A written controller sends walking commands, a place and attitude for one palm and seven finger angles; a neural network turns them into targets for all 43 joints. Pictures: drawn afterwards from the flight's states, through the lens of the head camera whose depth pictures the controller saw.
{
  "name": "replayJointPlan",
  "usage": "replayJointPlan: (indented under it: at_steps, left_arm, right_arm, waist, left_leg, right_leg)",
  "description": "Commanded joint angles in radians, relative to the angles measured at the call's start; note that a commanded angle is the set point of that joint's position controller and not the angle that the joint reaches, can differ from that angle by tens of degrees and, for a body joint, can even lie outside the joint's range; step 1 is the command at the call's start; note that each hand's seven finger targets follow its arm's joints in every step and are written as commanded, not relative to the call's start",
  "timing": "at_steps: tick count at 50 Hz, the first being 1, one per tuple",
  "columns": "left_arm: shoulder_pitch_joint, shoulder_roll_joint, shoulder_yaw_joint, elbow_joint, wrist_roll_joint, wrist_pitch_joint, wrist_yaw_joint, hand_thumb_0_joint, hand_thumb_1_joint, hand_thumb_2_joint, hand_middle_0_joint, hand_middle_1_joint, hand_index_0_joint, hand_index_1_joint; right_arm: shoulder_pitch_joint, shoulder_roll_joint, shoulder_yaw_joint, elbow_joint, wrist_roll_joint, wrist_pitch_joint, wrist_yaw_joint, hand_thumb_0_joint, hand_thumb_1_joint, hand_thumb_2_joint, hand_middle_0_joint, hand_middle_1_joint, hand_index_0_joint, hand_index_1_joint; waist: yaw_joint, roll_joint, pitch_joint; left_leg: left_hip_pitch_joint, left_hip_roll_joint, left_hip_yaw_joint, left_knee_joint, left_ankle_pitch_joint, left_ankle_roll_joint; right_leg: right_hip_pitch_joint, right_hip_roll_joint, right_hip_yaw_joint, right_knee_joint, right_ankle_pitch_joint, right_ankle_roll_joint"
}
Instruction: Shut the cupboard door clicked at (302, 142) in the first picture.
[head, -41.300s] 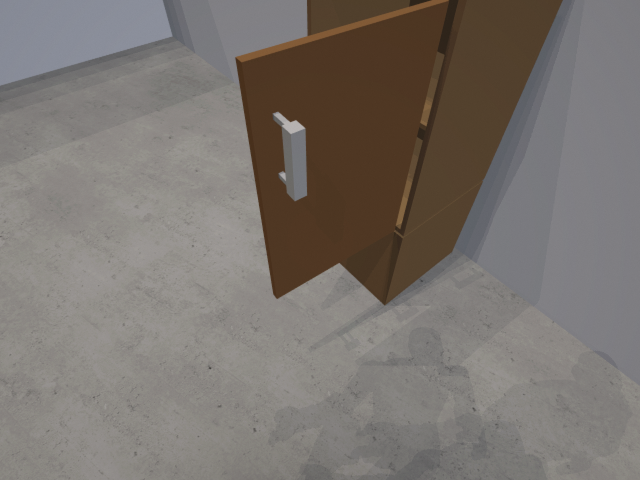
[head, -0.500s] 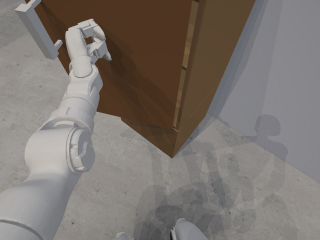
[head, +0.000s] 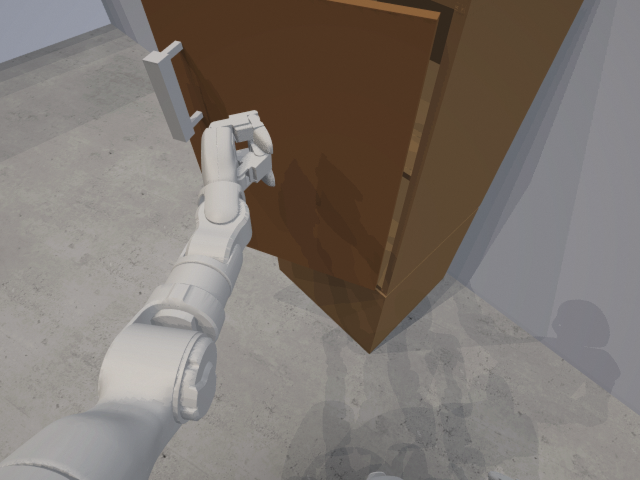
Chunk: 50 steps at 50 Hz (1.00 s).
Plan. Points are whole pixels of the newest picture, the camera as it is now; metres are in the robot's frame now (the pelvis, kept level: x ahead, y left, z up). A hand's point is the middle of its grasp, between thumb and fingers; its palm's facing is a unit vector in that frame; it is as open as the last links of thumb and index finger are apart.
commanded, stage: draw the hand back to the body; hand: left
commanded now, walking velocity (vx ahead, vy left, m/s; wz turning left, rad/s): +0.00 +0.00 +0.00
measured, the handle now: (179, 92) +0.65 +0.17 +0.12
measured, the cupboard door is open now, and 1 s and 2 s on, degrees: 24 24 24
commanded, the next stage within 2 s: step back with the hand held close in 1.62 s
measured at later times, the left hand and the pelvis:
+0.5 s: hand (170, 214) +0.37 +0.13 +0.16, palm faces +0.11 -0.99 -0.01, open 3.1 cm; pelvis -0.01 +0.01 +0.02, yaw -1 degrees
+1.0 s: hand (10, 322) +0.25 +0.23 +0.18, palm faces +0.31 -0.90 -0.31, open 4.3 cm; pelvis +0.01 +0.02 +0.03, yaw +0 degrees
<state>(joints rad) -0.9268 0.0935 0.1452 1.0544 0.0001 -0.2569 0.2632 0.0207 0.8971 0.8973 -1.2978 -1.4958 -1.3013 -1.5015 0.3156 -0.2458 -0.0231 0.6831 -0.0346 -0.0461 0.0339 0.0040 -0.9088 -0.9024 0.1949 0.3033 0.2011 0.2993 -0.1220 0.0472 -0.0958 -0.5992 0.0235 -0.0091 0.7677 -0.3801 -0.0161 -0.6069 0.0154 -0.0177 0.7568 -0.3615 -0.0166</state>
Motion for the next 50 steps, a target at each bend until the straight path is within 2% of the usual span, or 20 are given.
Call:
replayJointPlan:
  at_steps: [1, 2, 6, 8, 10, 13, 15, 16, 19, 22, 23, 27, 28, 29, 30, 34, 36, 39, 46, 50]
  left_arm:
    - [-0.528, 0.190, 0.082, -0.161, -0.043, -0.021, 0.008, 0.000, 0.900, 0.900, -1.300, -1.500, -1.300, -1.500]
    - [-0.550, 0.173, 0.074, -0.174, -0.050, -0.036, 0.004, 0.000, 0.900, 0.900, -1.300, -1.500, -1.300, -1.500]
    - [-0.283, 0.240, 0.139, -0.312, -0.028, -0.129, -0.023, 0.000, 0.900, 0.900, -1.300, -1.500, -1.300, -1.500]
    - [-0.159, 0.216, 0.106, -0.369, -0.011, -0.129, -0.050, 0.000, 0.900, 0.900, -1.300, -1.500, -1.300, -1.500]
    - [-0.055, 0.199, 0.078, -0.415, -0.010, -0.086, -0.080, 0.000, 0.900, 0.900, -1.300, -1.500, -1.300, -1.500]
    - [-0.023, 0.148, 0.022, -0.589, -0.079, 0.006, -0.126, 0.000, 0.900, 0.900, -1.300, -1.500, -1.300, -1.500]
    - [-0.053, 0.136, 0.001, -0.754, -0.128, 0.040, -0.147, 0.000, 0.900, 0.900, -1.300, -1.500, -1.300, -1.500]
    - [-0.068, 0.130, -0.014, -0.807, -0.139, 0.049, -0.154, 0.000, 0.900, 0.900, -1.300, -1.500, -1.300, -1.500]
    - [-0.040, 0.156, -0.017, -0.923, -0.131, 0.048, -0.156, 0.000, 0.900, 0.900, -1.300, -1.500, -1.300, -1.500]
    - [0.094, 0.177, -0.019, -0.935, -0.109, 0.069, -0.166, 0.000, 0.900, 0.900, -1.300, -1.500, -1.300, -1.500]
    - [0.147, 0.151, -0.037, -0.915, -0.114, 0.094, -0.178, 0.000, 0.900, 0.900, -1.273, -1.470, -1.273, -1.470]
    - [0.308, 0.188, 0.010, -0.916, -0.158, 0.220, -0.229, 0.000, 0.900, 0.900, -1.163, -1.350, -1.163, -1.350]
    - [0.341, 0.247, -0.050, -1.063, -0.085, 0.146, -0.210, 0.000, 0.900, 0.900, -1.135, -1.320, -1.135, -1.320]
    - [0.460, 0.268, 0.001, -1.017, -0.084, 0.132, -0.199, 0.000, 0.900, 0.900, -1.107, -1.290, -1.107, -1.290]
    - [0.518, 0.270, -0.001, -1.043, -0.089, 0.129, -0.202, 0.000, 0.900, 0.900, -1.080, -1.260, -1.080, -1.260]
    - [0.554, 0.293, -0.002, -1.255, -0.072, 0.117, -0.200, 0.000, 0.900, 0.900, -0.970, -1.140, -0.970, -1.140]
    - [0.577, 0.298, -0.006, -1.319, -0.067, 0.117, -0.196, 0.000, 0.900, 0.900, -0.915, -1.080, -0.915, -1.080]
    - [0.623, 0.315, 0.013, -1.394, -0.056, 0.116, -0.179, 0.000, 0.900, 0.900, -0.832, -0.990, -0.832, -0.990]
    - [0.954, 0.340, 0.096, -1.477, -0.063, 0.125, -0.173, 0.000, 0.900, 0.900, -0.640, -0.780, -0.640, -0.780]
    - [1.100, 0.385, 0.178, -1.490, -0.070, 0.131, -0.173, 0.000, 0.900, 0.900, -0.530, -0.660, -0.530, -0.660]
  right_arm:
    - [0.118, -0.131, -0.038, -0.063, 0.011, -0.007, -0.025, 0.000, -0.900, -0.900, 0.200, 0.300, 0.200, 0.300]
    - [0.117, -0.126, -0.033, -0.065, 0.008, -0.009, -0.026, 0.000, -0.900, -0.900, 0.200, 0.300, 0.200, 0.300]
    - [0.108, -0.123, -0.036, -0.109, -0.002, -0.029, -0.013, 0.000, -0.900, -0.900, 0.200, 0.300, 0.200, 0.300]
    - [0.101, -0.120, -0.041, -0.126, 0.005, -0.029, -0.005, 0.000, -0.900, -0.900, 0.200, 0.300, 0.200, 0.300]
    - [0.092, -0.124, -0.045, -0.141, 0.018, -0.020, -0.004, 0.000, -0.900, -0.900, 0.200, 0.300, 0.200, 0.300]
    - [0.029, -0.124, -0.045, -0.172, 0.050, -0.011, -0.021, 0.000, -0.900, -0.900, 0.200, 0.300, 0.200, 0.300]
    - [-0.013, -0.120, -0.043, -0.189, 0.064, -0.022, -0.042, 0.000, -0.900, -0.900, 0.200, 0.300, 0.200, 0.300]
    - [-0.033, -0.112, -0.039, -0.184, 0.069, -0.031, -0.052, 0.000, -0.900, -0.900, 0.200, 0.300, 0.200, 0.300]
    - [-0.068, -0.103, -0.026, -0.175, 0.066, -0.057, -0.071, 0.000, -0.900, -0.900, 0.200, 0.300, 0.200, 0.300]
    - [-0.106, -0.099, -0.012, -0.171, 0.070, -0.072, -0.079, 0.000, -0.900, -0.900, 0.200, 0.300, 0.200, 0.300]
    - [-0.125, -0.095, -0.007, -0.174, 0.075, -0.075, -0.079, 0.000, -0.900, -0.900, 0.200, 0.300, 0.200, 0.300]
    - [-0.183, -0.103, 0.010, -0.202, 0.092, -0.061, -0.094, 0.000, -0.900, -0.900, 0.200, 0.300, 0.200, 0.300]
    - [-0.190, -0.085, 0.007, -0.221, 0.081, -0.053, -0.098, 0.000, -0.900, -0.900, 0.200, 0.300, 0.200, 0.300]
    - [-0.199, -0.088, 0.005, -0.219, 0.077, -0.043, -0.103, 0.000, -0.900, -0.900, 0.200, 0.300, 0.200, 0.300]
    - [-0.211, -0.091, 0.010, -0.229, 0.079, -0.035, -0.105, 0.000, -0.900, -0.900, 0.200, 0.300, 0.200, 0.300]
    - [-0.241, -0.076, 0.023, -0.247, 0.074, -0.022, -0.108, 0.000, -0.900, -0.900, 0.200, 0.300, 0.200, 0.300]
    - [-0.250, -0.074, 0.030, -0.248, 0.071, -0.024, -0.110, 0.000, -0.900, -0.900, 0.200, 0.300, 0.200, 0.300]
    - [-0.251, -0.072, 0.033, -0.243, 0.063, -0.036, -0.114, 0.000, -0.900, -0.900, 0.200, 0.300, 0.200, 0.300]
    - [-0.257, -0.069, 0.031, -0.239, 0.052, -0.040, -0.112, 0.000, -0.900, -0.900, 0.200, 0.300, 0.200, 0.300]
    - [-0.266, -0.076, 0.024, -0.230, 0.049, -0.032, -0.111, 0.000, -0.900, -0.900, 0.200, 0.300, 0.200, 0.300]
  waist:
    - [-0.029, -0.133, -0.356]
    - [-0.029, -0.128, -0.361]
    - [0.063, -0.071, -0.481]
    - [0.073, -0.089, -0.462]
    - [0.078, -0.108, -0.413]
    - [0.071, -0.138, -0.320]
    - [0.070, -0.125, -0.319]
    - [0.069, -0.086, -0.303]
    - [0.080, -0.056, -0.260]
    - [0.101, -0.005, -0.205]
    - [0.104, 0.001, -0.173]
    - [0.136, -0.060, -0.105]
    - [0.105, -0.082, -0.069]
    - [0.119, -0.128, -0.054]
    - [0.130, -0.141, -0.054]
    - [0.128, -0.023, -0.074]
    - [0.125, 0.024, -0.046]
    - [0.127, 0.060, -0.051]
    - [0.157, -0.020, -0.068]
    - [0.171, -0.049, -0.004]
  left_leg:
    - [0.155, -0.050, 0.039, -0.078, 0.247, 0.033]
    - [0.160, -0.051, 0.036, -0.076, 0.258, 0.032]
    - [0.206, -0.046, 0.045, -0.072, 0.383, 0.028]
    - [0.200, -0.041, 0.059, -0.079, 0.398, 0.030]
    - [0.201, -0.036, 0.065, -0.102, 0.385, 0.031]
    - [0.238, -0.029, 0.069, -0.151, 0.316, 0.035]
    - [0.290, -0.029, 0.068, -0.168, 0.292, 0.040]
    - [0.312, -0.028, 0.064, -0.178, 0.273, 0.041]
    - [0.347, -0.026, 0.046, -0.199, 0.242, 0.044]
    - [0.353, -0.026, 0.038, -0.224, 0.215, 0.037]
    - [0.350, -0.027, 0.039, -0.233, 0.187, 0.035]
    - [0.331, -0.033, 0.036, -0.277, 0.126, 0.034]
    - [0.364, -0.031, 0.041, -0.318, 0.139, 0.039]
    - [0.360, -0.027, 0.041, -0.323, 0.135, 0.041]
    - [0.359, -0.029, 0.038, -0.332, 0.140, 0.043]
    - [0.443, -0.020, 0.037, -0.367, 0.214, 0.037]
    - [0.461, -0.018, 0.032, -0.386, 0.207, 0.035]
    - [0.496, -0.017, 0.024, -0.405, 0.225, 0.031]
    - [0.508, -0.016, 0.028, -0.411, 0.366, 0.029]
    - [0.475, -0.015, 0.033, -0.417, 0.360, 0.029]
  right_leg:
    - [0.226, 0.012, 0.006, -0.122, 0.396, 0.016]
    - [0.225, 0.014, 0.002, -0.114, 0.404, 0.014]
    - [0.319, 0.015, -0.003, -0.067, 0.515, -0.002]
    - [0.340, 0.015, -0.002, -0.072, 0.545, -0.001]
    - [0.357, 0.017, -0.005, -0.097, 0.536, -0.001]
    - [0.360, 0.022, -0.010, -0.164, 0.453, 0.006]
    - [0.373, 0.023, -0.006, -0.199, 0.396, 0.010]
    - [0.360, 0.024, -0.005, -0.210, 0.368, 0.011]
    - [0.338, 0.026, -0.013, -0.222, 0.297, 0.007]
    - [0.325, 0.020, -0.020, -0.225, 0.241, 0.001]
    - [0.314, 0.018, -0.020, -0.238, 0.207, 0.001]
    - [0.352, 0.009, -0.019, -0.285, 0.134, 0.002]
    - [0.357, -0.007, 0.014, -0.332, 0.129, 0.012]
    - [0.374, -0.004, 0.010, -0.342, 0.118, 0.015]
    - [0.401, -0.006, 0.010, -0.349, 0.120, 0.014]
    - [0.448, -0.006, 0.000, -0.359, 0.205, 0.008]
    - [0.448, -0.005, -0.003, -0.380, 0.193, 0.006]
    - [0.464, 0.000, -0.014, -0.391, 0.209, 0.002]
    - [0.552, -0.006, -0.027, -0.390, 0.335, 0.006]
    - [0.548, -0.006, -0.027, -0.408, 0.333, 0.012]
